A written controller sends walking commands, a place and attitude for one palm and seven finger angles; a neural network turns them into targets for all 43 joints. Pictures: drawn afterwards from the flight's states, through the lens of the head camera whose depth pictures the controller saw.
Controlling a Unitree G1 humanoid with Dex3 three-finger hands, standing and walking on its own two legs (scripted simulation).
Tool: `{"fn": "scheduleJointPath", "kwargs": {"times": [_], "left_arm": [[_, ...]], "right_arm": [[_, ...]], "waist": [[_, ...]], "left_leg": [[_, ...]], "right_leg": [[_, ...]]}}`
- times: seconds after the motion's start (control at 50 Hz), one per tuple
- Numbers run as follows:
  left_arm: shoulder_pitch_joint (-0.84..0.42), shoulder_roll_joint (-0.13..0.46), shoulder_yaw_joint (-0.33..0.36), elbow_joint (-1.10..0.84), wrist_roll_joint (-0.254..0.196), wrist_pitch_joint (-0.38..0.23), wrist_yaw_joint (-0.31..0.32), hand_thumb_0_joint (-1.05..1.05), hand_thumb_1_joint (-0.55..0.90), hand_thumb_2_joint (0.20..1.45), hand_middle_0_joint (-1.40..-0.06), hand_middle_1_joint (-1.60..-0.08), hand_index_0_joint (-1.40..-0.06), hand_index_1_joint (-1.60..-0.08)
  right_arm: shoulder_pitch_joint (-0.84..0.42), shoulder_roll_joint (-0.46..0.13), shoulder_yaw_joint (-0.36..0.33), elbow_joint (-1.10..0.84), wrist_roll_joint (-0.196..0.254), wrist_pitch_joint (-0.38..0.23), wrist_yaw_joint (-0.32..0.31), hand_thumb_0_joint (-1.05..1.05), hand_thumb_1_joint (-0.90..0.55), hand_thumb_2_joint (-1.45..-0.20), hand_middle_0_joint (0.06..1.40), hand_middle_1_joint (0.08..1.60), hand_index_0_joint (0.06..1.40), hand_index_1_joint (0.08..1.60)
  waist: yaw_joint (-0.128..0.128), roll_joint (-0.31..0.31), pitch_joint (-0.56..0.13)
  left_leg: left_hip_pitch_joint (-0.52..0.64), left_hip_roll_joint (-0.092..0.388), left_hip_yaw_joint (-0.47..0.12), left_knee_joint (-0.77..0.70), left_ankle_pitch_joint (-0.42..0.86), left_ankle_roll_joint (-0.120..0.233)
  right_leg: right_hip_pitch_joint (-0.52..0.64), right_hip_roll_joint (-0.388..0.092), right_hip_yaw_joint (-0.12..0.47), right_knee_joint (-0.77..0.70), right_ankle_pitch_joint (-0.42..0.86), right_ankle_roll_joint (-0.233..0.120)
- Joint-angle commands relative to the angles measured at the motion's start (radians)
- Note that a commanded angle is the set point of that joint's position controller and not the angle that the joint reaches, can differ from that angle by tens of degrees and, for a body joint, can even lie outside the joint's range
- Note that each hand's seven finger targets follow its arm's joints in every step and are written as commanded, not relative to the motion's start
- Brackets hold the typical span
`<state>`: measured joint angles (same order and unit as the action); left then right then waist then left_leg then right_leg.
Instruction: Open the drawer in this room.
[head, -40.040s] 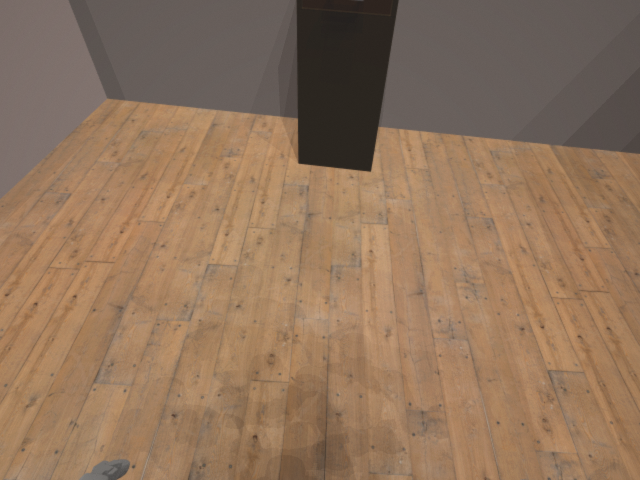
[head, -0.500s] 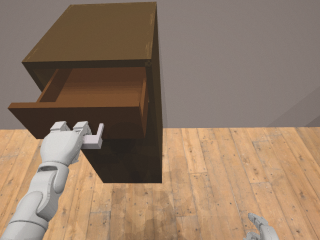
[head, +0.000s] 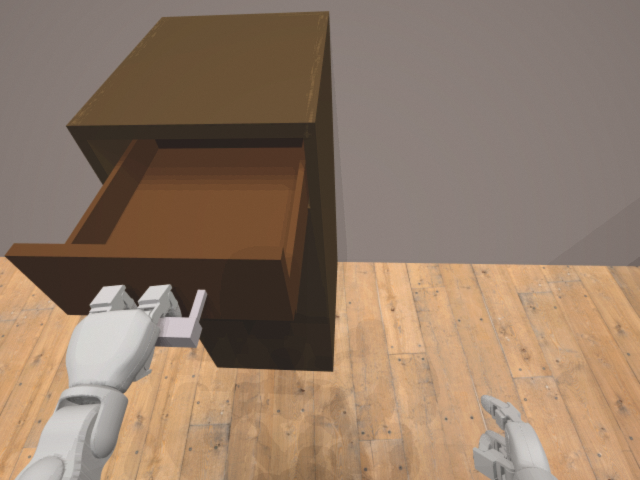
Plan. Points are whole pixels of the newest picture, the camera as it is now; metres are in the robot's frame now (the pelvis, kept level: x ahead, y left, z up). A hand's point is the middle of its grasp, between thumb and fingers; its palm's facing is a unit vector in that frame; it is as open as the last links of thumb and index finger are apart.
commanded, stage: pull the drawer open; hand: left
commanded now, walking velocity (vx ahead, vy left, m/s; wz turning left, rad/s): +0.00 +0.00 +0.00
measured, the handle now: (151, 314) +0.29 +0.25 +0.06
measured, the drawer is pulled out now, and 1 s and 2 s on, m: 0.23 0.30 0.29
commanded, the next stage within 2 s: open the thumb to release the handle in 0.84 s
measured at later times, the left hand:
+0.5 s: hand (119, 416) +0.17 +0.25 +0.04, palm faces +0.01 -0.07 -1.00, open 5.9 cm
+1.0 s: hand (116, 415) +0.17 +0.25 +0.04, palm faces +0.00 -0.05 -1.00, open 5.9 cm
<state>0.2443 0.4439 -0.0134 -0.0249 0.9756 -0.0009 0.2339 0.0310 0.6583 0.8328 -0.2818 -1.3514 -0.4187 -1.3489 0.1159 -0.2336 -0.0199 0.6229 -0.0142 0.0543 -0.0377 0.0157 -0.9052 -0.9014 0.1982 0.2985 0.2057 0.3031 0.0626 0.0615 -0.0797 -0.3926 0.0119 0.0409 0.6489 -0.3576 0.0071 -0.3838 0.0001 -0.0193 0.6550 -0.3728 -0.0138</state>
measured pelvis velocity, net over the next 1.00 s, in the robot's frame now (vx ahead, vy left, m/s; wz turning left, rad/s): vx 0.00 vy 0.00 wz -0.02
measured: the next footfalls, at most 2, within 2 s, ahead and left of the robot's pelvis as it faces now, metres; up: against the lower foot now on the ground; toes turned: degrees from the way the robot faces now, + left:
none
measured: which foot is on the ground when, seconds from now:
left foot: down 0.00-1.00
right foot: down 0.00-1.00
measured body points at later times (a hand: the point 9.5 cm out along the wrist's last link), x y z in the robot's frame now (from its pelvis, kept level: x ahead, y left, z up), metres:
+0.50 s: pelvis -0.01 +0.00 +0.00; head +0.00 -0.03 +0.45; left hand +0.17 +0.25 +0.09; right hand +0.20 -0.22 -0.10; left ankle -0.02 +0.11 -0.72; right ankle -0.03 -0.11 -0.72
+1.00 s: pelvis +0.00 +0.00 -0.01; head +0.03 -0.02 +0.44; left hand +0.17 +0.25 +0.09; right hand +0.20 -0.23 -0.10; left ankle -0.02 +0.11 -0.72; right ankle -0.03 -0.11 -0.72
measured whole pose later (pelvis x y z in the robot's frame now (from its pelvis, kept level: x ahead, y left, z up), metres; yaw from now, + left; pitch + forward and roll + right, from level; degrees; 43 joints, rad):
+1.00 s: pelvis +0.00 +0.00 -0.01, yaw -1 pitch +7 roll +0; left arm 0.64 0.47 0.04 -0.33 0.98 0.00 0.32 0.03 0.66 0.75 -0.30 -1.35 -0.42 -1.35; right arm 0.14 -0.25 -0.02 0.56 -0.04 0.06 0.00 0.02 -0.90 -0.90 0.20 0.30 0.21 0.30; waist 0.06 0.05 -0.09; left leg -0.45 0.03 0.05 0.74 -0.41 0.01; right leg -0.44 0.01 0.00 0.74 -0.42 -0.01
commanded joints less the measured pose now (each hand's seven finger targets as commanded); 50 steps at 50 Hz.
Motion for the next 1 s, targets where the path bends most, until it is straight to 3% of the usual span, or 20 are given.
{"fn": "scheduleJointPath", "kwargs": {"times": [0.0, 0.1, 0.12, 0.16, 0.2, 0.24, 0.32, 0.42, 0.5, 0.56, 0.66, 0.7, 0.8, 0.9, 0.92, 0.94, 0.96, 0.98], "left_arm": [[-0.077, 0.153, 0.128, -0.250, -0.011, 0.008, 0.061, 0.000, 0.900, 0.900, -0.400, -1.350, -0.400, -1.350], [-0.044, 0.138, 0.116, -0.296, -0.004, 0.008, 0.074, 0.000, 0.900, 0.900, -0.400, -1.350, -0.400, -1.350], [-0.035, 0.144, 0.124, -0.288, -0.003, 0.008, 0.076, 0.000, 0.900, 0.900, -0.400, -1.350, -0.400, -1.350], [0.006, 0.165, 0.149, -0.309, -0.003, 0.007, 0.078, 0.000, 0.900, 0.900, -0.400, -1.350, -0.400, -1.350], [0.024, 0.146, 0.133, -0.325, -0.003, 0.008, 0.080, 0.000, 0.900, 0.900, -0.400, -1.350, -0.400, -1.350], [0.033, 0.164, 0.154, -0.338, -0.005, 0.004, 0.082, 0.000, 0.900, 0.900, -0.400, -1.350, -0.400, -1.350], [0.116, 0.135, 0.138, -0.386, -0.007, -0.002, 0.087, 0.000, 0.900, 0.900, -0.400, -1.350, -0.400, -1.350], [0.208, 0.157, 0.180, -0.402, -0.012, -0.010, 0.099, 0.000, 0.900, 0.900, -0.400, -1.350, -0.400, -1.350], [0.209, 0.142, 0.164, -0.442, -0.001, -0.025, 0.115, 0.000, 0.900, 0.900, -0.400, -1.350, -0.400, -1.350], [0.292, 0.132, 0.168, -0.442, -0.007, -0.016, 0.118, 0.000, 0.900, 0.900, -0.400, -1.350, -0.400, -1.350], [0.374, 0.147, 0.185, -0.486, -0.012, 0.005, 0.118, 0.000, 0.900, 0.900, -0.400, -1.350, -0.400, -1.350], [0.419, 0.130, 0.172, -0.498, -0.017, 0.012, 0.113, 0.000, 0.900, 0.900, -0.400, -1.350, -0.400, -1.350], [0.538, 0.154, 0.209, -0.533, -0.031, 0.026, 0.121, 0.000, 0.900, 0.900, -0.400, -1.350, -0.400, -1.350], [0.593, 0.153, 0.216, -0.568, -0.025, 0.025, 0.139, 0.000, 0.900, 0.900, -0.400, -1.350, -0.400, -1.350], [0.188, 0.245, 0.267, -0.543, 0.007, 0.007, 0.153, 0.000, 0.900, 0.900, -0.400, -1.350, -0.400, -1.350], [0.203, 0.229, 0.281, -0.524, 0.016, -0.005, 0.164, 0.000, 0.830, 0.870, -0.395, -1.342, -0.395, -1.342], [0.274, 0.212, 0.282, -0.478, 0.017, -0.007, 0.175, 0.000, 0.760, 0.840, -0.390, -1.335, -0.390, -1.335], [0.348, 0.167, 0.261, -0.440, 0.017, -0.007, 0.177, 0.000, 0.690, 0.810, -0.385, -1.327, -0.385, -1.327]], "right_arm": [[-0.123, -0.104, -0.034, -0.160, -0.002, -0.049, -0.005, 0.000, -0.900, -0.900, 0.200, 0.300, 0.200, 0.300], [-0.126, -0.101, -0.033, -0.161, -0.007, -0.052, -0.001, 0.000, -0.900, -0.900, 0.200, 0.300, 0.200, 0.300], [-0.124, -0.100, -0.034, -0.160, -0.008, -0.052, -0.002, 0.000, -0.900, -0.900, 0.200, 0.300, 0.200, 0.300], [-0.132, -0.100, -0.031, -0.165, -0.010, -0.053, -0.002, 0.000, -0.900, -0.900, 0.200, 0.300, 0.200, 0.300], [-0.134, -0.097, -0.028, -0.169, -0.011, -0.053, -0.001, 0.000, -0.900, -0.900, 0.200, 0.300, 0.200, 0.300], [-0.138, -0.099, -0.028, -0.169, -0.011, -0.053, -0.001, 0.000, -0.900, -0.900, 0.200, 0.300, 0.200, 0.300], [-0.140, -0.091, -0.027, -0.178, -0.014, -0.057, 0.006, 0.000, -0.900, -0.900, 0.200, 0.300, 0.200, 0.300], [-0.147, -0.090, -0.023, -0.183, -0.016, -0.057, 0.007, 0.000, -0.900, -0.900, 0.200, 0.300, 0.200, 0.300], [-0.143, -0.089, -0.025, -0.188, -0.020, -0.063, 0.014, 0.000, -0.900, -0.900, 0.200, 0.300, 0.200, 0.300], [-0.134, -0.089, -0.026, -0.194, -0.019, -0.064, 0.020, 0.000, -0.900, -0.900, 0.200, 0.300, 0.200, 0.300], [-0.139, -0.095, -0.021, -0.212, -0.016, -0.059, 0.027, 0.000, -0.900, -0.900, 0.200, 0.300, 0.200, 0.300], [-0.134, -0.096, -0.021, -0.219, -0.015, -0.056, 0.031, 0.000, -0.900, -0.900, 0.200, 0.300, 0.200, 0.300], [-0.127, -0.104, -0.020, -0.236, -0.012, -0.048, 0.038, 0.000, -0.900, -0.900, 0.200, 0.300, 0.200, 0.300], [-0.114, -0.109, -0.024, -0.244, -0.011, -0.037, 0.052, 0.000, -0.900, -0.900, 0.200, 0.300, 0.200, 0.300], [-0.108, -0.121, -0.022, -0.190, -0.019, -0.022, 0.035, 0.000, -0.900, -0.900, 0.200, 0.300, 0.200, 0.300], [-0.099, -0.105, -0.033, -0.201, -0.033, -0.028, 0.021, 0.000, -0.900, -0.900, 0.200, 0.300, 0.200, 0.300], [-0.096, -0.101, -0.031, -0.209, -0.031, -0.037, 0.023, 0.000, -0.900, -0.900, 0.200, 0.300, 0.200, 0.300], [-0.089, -0.093, -0.037, -0.202, -0.024, -0.041, 0.027, 0.000, -0.900, -0.900, 0.200, 0.300, 0.200, 0.300]], "waist": [[0.022, -0.009, -0.192], [0.018, -0.004, -0.194], [0.019, -0.028, -0.177], [0.031, -0.025, -0.184], [0.029, -0.027, -0.173], [0.029, -0.021, -0.167], [0.036, -0.012, -0.166], [0.041, -0.027, -0.136], [0.039, 0.023, -0.128], [0.045, -0.014, -0.140], [0.054, 0.017, -0.140], [0.054, 0.011, -0.132], [0.067, -0.002, -0.154], [0.062, 0.028, -0.168], [-0.019, 0.009, -0.120], [0.015, 0.001, -0.131], [0.021, 0.014, -0.122], [0.031, 0.021, -0.157]], "left_leg": [[0.138, -0.029, -0.017, -0.051, 0.400, 0.014], [0.143, -0.028, -0.019, -0.044, 0.381, 0.013], [0.135, -0.028, -0.019, -0.043, 0.369, 0.014], [0.132, -0.029, -0.020, -0.046, 0.360, 0.013], [0.125, -0.031, -0.020, -0.046, 0.348, 0.013], [0.126, -0.029, -0.023, -0.047, 0.351, 0.011], [0.129, -0.028, -0.022, -0.045, 0.335, 0.011], [0.102, -0.031, -0.020, -0.042, 0.299, 0.011], [0.108, -0.027, -0.022, -0.037, 0.277, 0.007], [0.102, -0.024, -0.022, -0.029, 0.277, 0.005], [0.085, -0.020, -0.021, -0.025, 0.302, 0.003], [0.083, -0.015, -0.020, -0.018, 0.339, 0.007], [0.074, -0.008, -0.018, -0.002, 0.399, 0.008], [0.082, 0.003, -0.022, 0.023, 0.476, 0.003], [0.073, -0.015, -0.036, 0.039, 0.389, 0.002], [0.073, -0.012, -0.035, 0.028, 0.355, 0.007], [0.073, -0.016, -0.037, 0.031, 0.345, 0.006], [0.093, -0.011, -0.034, 0.041, 0.386, 0.006]], "right_leg": [[0.060, 0.029, -0.014, -0.065, 0.371, -0.014], [0.043, 0.028, -0.012, -0.064, 0.351, -0.013], [0.041, 0.029, -0.013, -0.065, 0.346, -0.013], [0.052, 0.027, -0.005, -0.066, 0.340, -0.014], [0.049, 0.026, -0.008, -0.064, 0.334, -0.014], [0.051, 0.027, -0.002, -0.068, 0.333, -0.016], [0.038, 0.026, -0.008, -0.065, 0.310, -0.015], [0.036, 0.025, 0.003, -0.069, 0.306, -0.014], [-0.004, 0.027, 0.001, -0.064, 0.241, -0.019], [-0.003, 0.027, 0.001, -0.059, 0.238, -0.018], [0.005, 0.026, 0.011, -0.048, 0.260, -0.019], [0.009, 0.026, 0.002, -0.042, 0.298, -0.016], [0.033, 0.022, 0.012, -0.026, 0.381, -0.010], [0.003, 0.026, 0.019, 0.001, 0.405, -0.012], [-0.078, 0.031, 0.022, 0.003, 0.366, -0.016], [-0.049, 0.032, 0.009, 0.004, 0.333, -0.018], [-0.072, 0.032, 0.011, 0.004, 0.309, -0.021], [-0.075, 0.036, 0.005, 0.013, 0.319, -0.022]]}}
